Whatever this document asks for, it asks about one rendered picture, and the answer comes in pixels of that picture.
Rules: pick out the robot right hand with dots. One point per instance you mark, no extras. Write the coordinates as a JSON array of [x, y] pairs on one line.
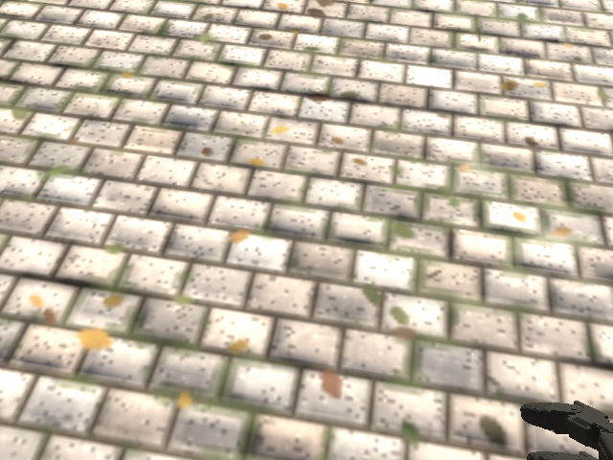
[[582, 422]]

